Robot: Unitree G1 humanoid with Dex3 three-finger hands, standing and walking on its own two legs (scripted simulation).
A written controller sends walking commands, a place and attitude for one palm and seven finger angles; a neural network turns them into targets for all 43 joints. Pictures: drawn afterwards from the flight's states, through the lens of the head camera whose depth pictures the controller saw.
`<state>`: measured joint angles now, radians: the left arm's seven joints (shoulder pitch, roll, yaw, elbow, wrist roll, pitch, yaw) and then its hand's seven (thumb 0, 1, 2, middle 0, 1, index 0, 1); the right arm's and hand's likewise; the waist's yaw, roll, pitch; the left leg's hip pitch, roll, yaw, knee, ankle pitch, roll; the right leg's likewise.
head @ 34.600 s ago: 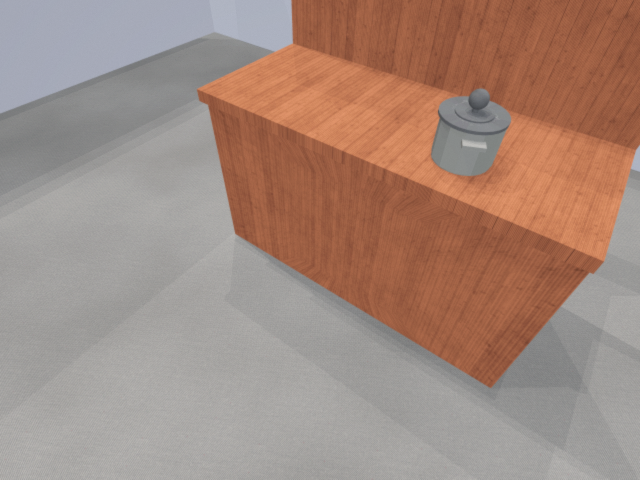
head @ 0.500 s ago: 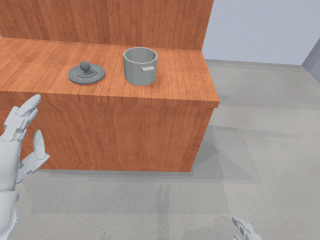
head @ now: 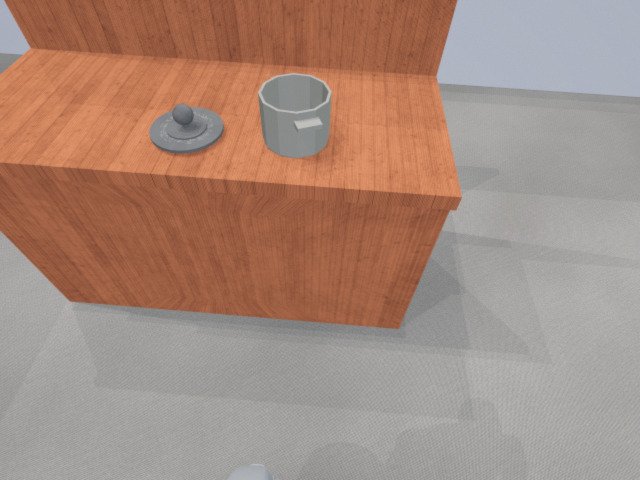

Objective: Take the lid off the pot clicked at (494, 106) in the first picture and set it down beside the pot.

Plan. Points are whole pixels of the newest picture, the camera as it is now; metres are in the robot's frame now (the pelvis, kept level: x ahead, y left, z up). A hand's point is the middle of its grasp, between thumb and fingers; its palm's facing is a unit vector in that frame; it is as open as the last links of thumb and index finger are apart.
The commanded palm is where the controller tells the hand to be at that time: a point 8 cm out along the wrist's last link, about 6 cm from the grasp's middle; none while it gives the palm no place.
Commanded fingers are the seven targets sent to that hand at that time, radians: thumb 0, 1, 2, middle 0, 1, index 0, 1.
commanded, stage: stop stepping back and stand still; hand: left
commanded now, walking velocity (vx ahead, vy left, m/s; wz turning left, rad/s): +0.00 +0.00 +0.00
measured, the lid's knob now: (183, 114) +0.82 +0.33 -0.04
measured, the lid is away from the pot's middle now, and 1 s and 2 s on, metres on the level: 0.25 0.25 0.25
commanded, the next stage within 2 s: let the arm hang, fingers relaxed in 0.50 s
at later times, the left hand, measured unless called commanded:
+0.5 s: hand out of the picture +0.10 +0.22 -0.18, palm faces +0.00 -0.97 -0.23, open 7.3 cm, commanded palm none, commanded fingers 0.00 0.90 0.90 -0.20 -0.30 -0.20 -0.30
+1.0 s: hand out of the picture +0.05 +0.21 -0.18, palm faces -0.02 -0.98 -0.21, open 7.3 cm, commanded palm none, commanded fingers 0.00 0.90 0.90 -0.20 -0.30 -0.20 -0.30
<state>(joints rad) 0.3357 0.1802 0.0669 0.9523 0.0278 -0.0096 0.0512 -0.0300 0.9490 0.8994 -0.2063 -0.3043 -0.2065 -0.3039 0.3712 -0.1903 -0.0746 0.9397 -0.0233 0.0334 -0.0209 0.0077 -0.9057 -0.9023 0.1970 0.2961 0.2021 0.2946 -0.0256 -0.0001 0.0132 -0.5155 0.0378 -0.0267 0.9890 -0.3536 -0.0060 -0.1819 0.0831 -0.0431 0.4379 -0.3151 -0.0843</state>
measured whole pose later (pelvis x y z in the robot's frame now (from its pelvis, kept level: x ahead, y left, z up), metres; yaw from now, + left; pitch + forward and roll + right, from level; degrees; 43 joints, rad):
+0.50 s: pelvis +0.06 +0.03 +0.00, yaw -2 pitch +3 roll -1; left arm 0.25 0.19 0.04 1.00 0.01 0.02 0.06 0.01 0.92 0.90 -0.20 -0.30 -0.21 -0.30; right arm 0.19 -0.12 -0.05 1.02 -0.01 0.02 -0.05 0.00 -0.91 -0.90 0.20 0.30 0.21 0.30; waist -0.02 -0.02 0.01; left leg -0.29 0.03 0.03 0.55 -0.32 0.00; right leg -0.13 0.03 -0.04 0.51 -0.37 -0.01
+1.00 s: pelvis +0.04 +0.04 +0.00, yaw -3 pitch -1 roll +0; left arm 0.30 0.16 0.01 1.07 0.01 0.01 0.05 0.00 0.92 0.90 -0.20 -0.30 -0.20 -0.30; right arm 0.32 -0.12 -0.03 1.12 -0.01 0.01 -0.03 0.00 -0.90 -0.90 0.20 0.30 0.20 0.29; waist -0.03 -0.01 0.01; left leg -0.22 0.01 0.04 0.50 -0.27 0.01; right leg -0.04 0.01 -0.03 0.41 -0.36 -0.02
